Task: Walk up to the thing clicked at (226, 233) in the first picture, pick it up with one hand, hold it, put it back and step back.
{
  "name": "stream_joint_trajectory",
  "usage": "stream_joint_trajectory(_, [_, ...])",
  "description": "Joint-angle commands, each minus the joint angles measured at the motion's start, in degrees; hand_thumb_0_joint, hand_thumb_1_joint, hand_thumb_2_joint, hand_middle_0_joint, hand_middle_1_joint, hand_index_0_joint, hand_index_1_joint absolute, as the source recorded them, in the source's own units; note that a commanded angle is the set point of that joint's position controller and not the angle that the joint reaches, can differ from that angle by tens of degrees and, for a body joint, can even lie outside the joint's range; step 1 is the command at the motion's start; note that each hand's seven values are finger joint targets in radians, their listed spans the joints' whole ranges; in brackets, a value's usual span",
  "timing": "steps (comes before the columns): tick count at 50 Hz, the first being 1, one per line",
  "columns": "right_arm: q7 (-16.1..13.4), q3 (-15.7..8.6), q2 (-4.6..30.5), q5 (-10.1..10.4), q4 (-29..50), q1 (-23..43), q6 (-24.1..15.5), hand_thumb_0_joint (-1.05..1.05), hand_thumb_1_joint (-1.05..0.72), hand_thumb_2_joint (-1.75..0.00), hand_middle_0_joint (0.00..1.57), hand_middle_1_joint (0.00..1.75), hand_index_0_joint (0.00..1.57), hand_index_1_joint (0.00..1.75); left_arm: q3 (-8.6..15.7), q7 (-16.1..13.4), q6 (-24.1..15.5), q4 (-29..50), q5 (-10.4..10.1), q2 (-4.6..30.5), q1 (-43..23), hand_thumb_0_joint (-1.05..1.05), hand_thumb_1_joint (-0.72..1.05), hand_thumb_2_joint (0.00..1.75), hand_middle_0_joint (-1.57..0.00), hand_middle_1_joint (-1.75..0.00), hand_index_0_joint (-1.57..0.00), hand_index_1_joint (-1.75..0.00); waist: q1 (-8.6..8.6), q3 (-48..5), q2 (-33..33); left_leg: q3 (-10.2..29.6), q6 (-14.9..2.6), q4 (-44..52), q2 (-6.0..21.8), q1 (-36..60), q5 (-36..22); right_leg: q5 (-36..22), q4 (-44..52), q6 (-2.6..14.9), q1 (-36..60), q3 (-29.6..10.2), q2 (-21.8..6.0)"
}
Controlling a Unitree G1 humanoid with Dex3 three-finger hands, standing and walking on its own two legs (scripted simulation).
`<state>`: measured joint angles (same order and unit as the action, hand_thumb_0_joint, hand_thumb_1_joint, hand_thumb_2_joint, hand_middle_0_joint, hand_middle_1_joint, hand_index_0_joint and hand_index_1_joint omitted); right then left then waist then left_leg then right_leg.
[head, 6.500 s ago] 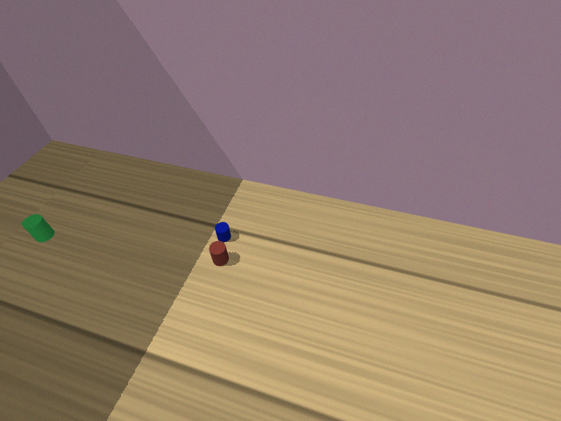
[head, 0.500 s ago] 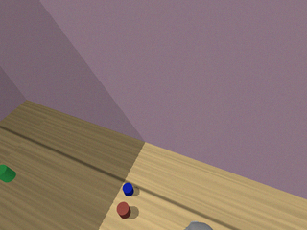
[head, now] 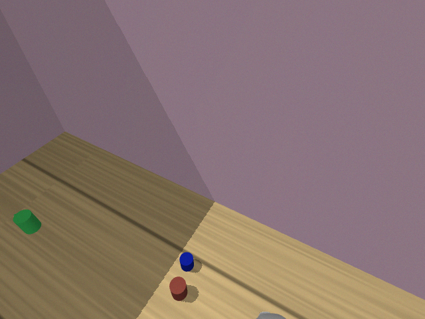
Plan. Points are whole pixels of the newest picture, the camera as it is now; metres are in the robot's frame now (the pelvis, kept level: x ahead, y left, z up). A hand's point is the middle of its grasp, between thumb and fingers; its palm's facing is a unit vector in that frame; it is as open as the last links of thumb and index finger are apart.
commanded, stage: walk up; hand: left
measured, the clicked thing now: (186, 261) +0.53 +0.14 -0.72
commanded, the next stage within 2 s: none
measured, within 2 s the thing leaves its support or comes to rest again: neither
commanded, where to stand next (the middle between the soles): +0.08 -0.01 m, yaw -5 degrees
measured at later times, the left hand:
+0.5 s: hand out of the picture +0.13 +0.24 -0.11, palm faces -0.10 -0.90 -0.43, open 7.4 cm
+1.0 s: hand out of the picture +0.08 +0.24 -0.15, palm faces -0.14 -0.90 -0.42, open 7.3 cm
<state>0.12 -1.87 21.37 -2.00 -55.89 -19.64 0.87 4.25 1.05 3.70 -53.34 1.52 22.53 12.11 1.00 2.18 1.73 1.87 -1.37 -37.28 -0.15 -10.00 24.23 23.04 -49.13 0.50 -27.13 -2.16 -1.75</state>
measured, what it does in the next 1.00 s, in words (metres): steps on the spot: right foot, then left foot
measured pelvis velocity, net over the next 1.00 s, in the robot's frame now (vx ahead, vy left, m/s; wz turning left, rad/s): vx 0.01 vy -0.03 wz -0.13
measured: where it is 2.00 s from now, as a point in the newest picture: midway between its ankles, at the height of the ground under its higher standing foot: outside the picture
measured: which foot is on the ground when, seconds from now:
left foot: down 0.00-0.28, up 0.30-0.58, down 0.60-0.96, up 0.98-1.00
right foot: up 0.00-0.20, down 0.22-0.64, up 0.66-0.90, down 0.92-1.00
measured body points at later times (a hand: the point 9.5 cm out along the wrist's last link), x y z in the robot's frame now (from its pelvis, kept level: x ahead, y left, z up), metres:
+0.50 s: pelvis +0.07 -0.03 +0.01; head +0.10 -0.06 +0.46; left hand +0.14 +0.28 -0.09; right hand +0.13 -0.35 -0.11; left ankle +0.15 +0.11 -0.68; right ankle +0.05 -0.14 -0.72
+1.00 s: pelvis +0.01 -0.03 -0.01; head +0.03 -0.05 +0.44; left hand +0.09 +0.28 -0.13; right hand +0.09 -0.35 -0.13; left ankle +0.17 +0.08 -0.71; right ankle -0.05 -0.13 -0.72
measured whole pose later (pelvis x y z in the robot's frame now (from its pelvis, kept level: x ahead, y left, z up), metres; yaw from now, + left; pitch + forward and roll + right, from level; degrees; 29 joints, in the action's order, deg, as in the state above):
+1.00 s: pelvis +0.01 -0.03 -0.01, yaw -7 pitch -4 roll -1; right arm 0.4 -3.8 22.3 -1.6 -47.4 -7.1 4.7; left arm 3.0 -0.4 1.2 -53.3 2.2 20.5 14.9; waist 0.0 7.3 -3.1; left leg 2.8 -1.0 -44.8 0.5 -30.6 19.4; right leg 27.4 -41.9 2.0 -10.9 0.3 2.2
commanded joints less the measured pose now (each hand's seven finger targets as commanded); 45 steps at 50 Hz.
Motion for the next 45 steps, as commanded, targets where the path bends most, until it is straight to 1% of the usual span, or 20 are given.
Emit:
stream_joint_trajectory(1, [-1.3, -2.8, 14.5, -0.6, 6.8, 10.7, -4.9, 0.0, -0.9, -0.9, 0.2, 0.3, 0.2, 0.3, 1.9, 0.3, -2.6, 2.1, -1.3, 9.1, 0.5, 0.0, 0.9, 0.9, -0.2, -0.3, -0.2, -0.3, -3.69, 8.8, -9.8, 11.4, -6.02, 22.1, 11.1, -6.4, 0.7, -4.6, -2.3, 0.57, -4.6, -3.9, 1.9])
stream_joint_trajectory(4, [-0.5, -4.9, 17.6, -0.6, 4.8, 3.0, -4.7, 0.0, -0.9, -0.9, 0.2, 0.3, 0.2, 0.3, 2.0, 0.9, -4.2, 4.1, -0.5, 11.6, -5.3, 0.0, 0.9, 0.9, -0.2, -0.3, -0.2, -0.3, 2.12, 5.2, -15.5, 12.7, -7.86, 22.2, 11.7, 4.0, 6.0, -0.1, 2.8, -0.54, -6.7, 0.4, 1.6])
stream_joint_trajectory(7, [0.0, -5.5, 17.7, -0.5, 5.6, -0.8, -4.2, 0.0, -0.9, -0.9, 0.2, 0.3, 0.2, 0.3, 1.5, 1.3, -5.8, 5.2, -0.3, 11.5, -6.7, 0.0, 0.9, 0.9, -0.2, -0.3, -0.2, -0.3, 3.9, 4.7, -15.9, 12.4, -11.16, 19.2, 14.2, 9.5, 0.5, 4.7, 9.6, -0.1, -6.5, 2.2, 0.6])
stream_joint_trajectory(9, [0.3, -5.7, 17.9, -0.1, 6.7, -1.2, -4.1, 0.0, -0.9, -0.9, 0.2, 0.3, 0.2, 0.3, 1.4, 1.4, -6.5, 4.8, 0.0, 11.0, -4.8, 0.0, 0.9, 0.9, -0.2, -0.3, -0.2, -0.3, 3.01, 4.3, -15.1, 11.9, -12.13, 16.1, 15.5, 8.4, -8.7, 5.6, 13.7, 0.99, -2.0, 3.4, 0.6])
stream_joint_trajectory(11, [0.6, -4.9, 16.3, 0.7, 8.8, 3.0, -3.7, 0.0, -0.9, -0.9, 0.2, 0.3, 0.2, 0.3, 1.7, 0.9, -7.5, 1.8, -0.3, 9.5, 5.1, 0.0, 0.9, 0.9, -0.2, -0.3, -0.2, -0.3, -3.47, -0.3, -10.7, 4.0, -8.63, 3.7, 11.7, 3.8, -27.5, -6.7, 27.9, 2.52, 15.2, 5.8, 2.4])
stream_joint_trajectory(12, [0.5, -3.7, 12.6, 1.6, 10.3, 4.3, -3.6, 0.0, -0.9, -0.9, 0.2, 0.3, 0.2, 0.3, 2.9, 0.2, -8.0, -0.2, 0.0, 13.0, 12.2, 0.0, 0.9, 0.9, -0.2, -0.3, -0.2, -0.3, -7.03, -5.9, -0.8, -0.6, -5.38, -11.0, 7.0, -1.7, -27.7, -13.7, 31.1, 2.56, 27.9, 1.4, -0.1])
stream_joint_trajectory(13, [0.5, -2.1, 8.6, 2.9, 13.1, 3.9, -3.9, 0.0, -0.9, -0.9, 0.2, 0.3, 0.2, 0.3, 4.4, -0.6, -8.3, -0.1, 0.4, 18.9, 15.4, 0.0, 0.9, 0.9, -0.2, -0.3, -0.2, -0.3, -7.41, -8.6, 13.8, -3.1, -1.08, -24.0, 0.1, -19.9, -8.7, -17.0, 31.1, 6.86, 39.7, -22.2, -13.1])
stream_joint_trajectory(14, [-0.3, -2.8, 11.1, 2.3, 13.4, 6.0, -3.7, 0.0, -0.9, -0.9, 0.2, 0.3, 0.2, 0.3, 4.3, -0.5, -8.1, 1.2, 0.0, 20.2, 14.0, 0.0, 0.9, 0.9, -0.2, -0.3, -0.2, -0.3, -7.08, -5.1, 9.6, 0.3, -1.4, -23.9, -2.4, -26.9, 7.1, -15.7, 32.9, 13.73, 37.6, -32.8, -19.9])
stream_joint_trajectory(16, [-0.7, -4.1, 14.1, 1.7, 11.8, 5.7, -4.0, 0.0, -0.9, -0.9, 0.2, 0.3, 0.2, 0.3, 3.7, -0.3, -7.5, 3.3, -1.0, 17.3, 9.7, 0.0, 0.9, 0.9, -0.2, -0.3, -0.2, -0.3, -5.12, 2.2, 3.1, 4.9, -1.42, -28.2, 1.2, -24.8, 8.0, -21.2, 31.3, 17.04, 26.7, -24.7, -19.9])
stream_joint_trajectory(19, [0.0, -3.2, 11.4, 2.0, 9.4, 1.6, -3.6, 0.0, -0.9, -0.9, 0.2, 0.3, 0.2, 0.3, 1.5, -1.1, -8.1, 4.4, -1.7, 12.7, 6.6, 0.0, 0.9, 0.9, -0.2, -0.3, -0.2, -0.3, -1.67, 3.0, 3.8, 3.8, -0.55, -22.0, 1.2, -20.6, 0.1, -37.1, 28.2, 11.33, 22.9, -8.6, -11.1])
stream_joint_trajectory(22, [-0.3, -2.3, 9.2, 2.7, 8.6, 2.8, -2.8, 0.0, -0.9, -0.9, 0.2, 0.3, 0.2, 0.3, 0.7, -1.9, -7.8, 5.6, -0.9, 12.0, 3.2, 0.0, 0.9, 0.9, -0.2, -0.3, -0.2, -0.3, -1.48, 3.1, 6.5, 0.3, 1.47, -10.9, 0.6, -13.4, -4.9, -52.2, 25.4, 10.35, 16.0, -2.2, -9.0])
stream_joint_trajectory(25, [-0.9, -2.2, 9.4, 2.9, 7.8, 4.5, -2.4, 0.0, -0.9, -0.9, 0.2, 0.3, 0.2, 0.3, 0.3, -2.3, -6.1, 7.2, -1.8, 12.1, 0.5, 0.0, 0.9, 0.9, -0.2, -0.3, -0.2, -0.3, -1.93, 1.2, 10.1, -3.1, 1.89, -5.3, -0.3, -9.4, -10.3, -53.1, 21.1, 9.27, 15.5, -2.0, -9.3])
stream_joint_trajectory(29, [-1.4, -3.9, 12.0, 1.7, 7.3, 3.1, -1.2, 0.0, -0.9, -0.9, 0.2, 0.3, 0.2, 0.3, -0.1, -2.7, -2.8, 8.9, -3.1, 12.0, -3.5, 0.0, 0.9, 0.9, -0.2, -0.3, -0.2, -0.3, 0.96, -2.0, 5.7, -1.9, -0.38, 6.0, -0.9, -0.1, -26.9, -33.1, 10.5, 4.75, 8.5, -2.3, -5.8])
stream_joint_trajectory(31, [-1.6, -5.1, 16.9, 1.0, 9.8, 5.3, -0.9, 0.0, -0.9, -0.9, 0.2, 0.3, 0.2, 0.3, -0.2, -3.0, -2.3, 8.5, -4.3, 10.1, 1.0, 0.0, 0.9, 0.9, -0.2, -0.3, -0.2, -0.3, -0.49, -5.7, -4.8, 10.8, -6.78, 9.9, 12.0, 1.5, -51.8, -18.5, -0.1, 1.07, 8.1, -0.8, 1.6])
stream_joint_trajectory(32, [-1.4, -5.1, 16.8, 1.1, 11.0, 7.3, -0.8, 0.0, -0.9, -0.9, 0.2, 0.3, 0.2, 0.3, -0.1, -3.5, -1.7, 8.0, -4.4, 9.3, 3.7, 0.0, 0.9, 0.9, -0.2, -0.3, -0.2, -0.3, -1.56, -7.3, -10.2, 17.8, -11.04, 12.8, 17.4, 3.1, -57.5, 11.0, -9.9, 0.85, 6.2, 0.0, 6.3])
stream_joint_trajectory(33, [-1.5, -5.6, 18.5, 1.4, 10.9, 6.7, -0.8, 0.0, -0.9, -0.9, 0.2, 0.3, 0.2, 0.3, 0.3, -4.1, -0.8, 7.2, -3.8, 10.1, 4.9, 0.0, 0.9, 0.9, -0.2, -0.3, -0.2, -0.3, -0.29, -9.1, -12.6, 23.0, -15.61, 12.3, 21.7, 0.9, -55.6, 18.4, -19.3, 0.86, 7.3, -3.8, 6.7])
stream_joint_trajectory(34, [-1.7, -5.8, 17.5, 1.4, 11.0, 7.6, -0.5, 0.0, -0.9, -0.9, 0.2, 0.3, 0.2, 0.3, 0.4, -4.2, -0.4, 6.0, -3.4, 11.0, 4.5, 0.0, 0.9, 0.9, -0.2, -0.3, -0.2, -0.3, -0.49, -7.8, -11.2, 23.4, -15.69, 13.6, 21.1, -1.8, -48.0, 16.8, -23.2, 0.93, 6.6, -5.8, 5.9])
stream_joint_trajectory(38, [-1.7, -4.9, 13.1, 0.8, 14.7, 14.8, 0.4, 0.0, -0.9, -0.9, 0.2, 0.3, 0.2, 0.3, 1.5, -3.2, -0.2, 4.6, -3.2, 11.3, 6.3, 0.0, 0.9, 0.9, -0.2, -0.3, -0.2, -0.3, -2.63, -7.8, -9.6, 11.2, -11.1, 13.2, 13.6, -5.9, -28.4, 8.5, -23.6, 0.76, 5.6, -5.0, 5.0])
stream_joint_trajectory(42, [-0.6, -5.1, 12.8, -0.2, 14.0, 11.7, 0.8, 0.0, -0.9, -0.9, 0.2, 0.3, 0.2, 0.3, 1.5, -2.6, -1.9, 5.1, -2.1, 10.3, 5.4, 0.0, 0.9, 0.9, -0.2, -0.3, -0.2, -0.3, 0.06, -11.9, -12.0, 10.9, -10.51, 12.0, 11.8, 4.4, -8.1, 10.4, -1.3, -0.91, 5.4, 0.6, 2.7])
stream_joint_trajectory(45, [0.1, -5.7, 14.9, -0.6, 13.9, 13.1, 2.2, 0.0, -0.9, -0.9, 0.2, 0.3, 0.2, 0.3, 2.3, -2.4, -3.2, 1.2, -1.1, 10.5, 11.2, 0.0, 0.9, 0.9, -0.2, -0.3, -0.2, -0.3, -1.93, -10.3, -13.1, 11.2, -9.54, 11.8, 12.0, -5.1, 3.4, 6.1, 18.5, 0.44, 16.6, 4.1, 3.0])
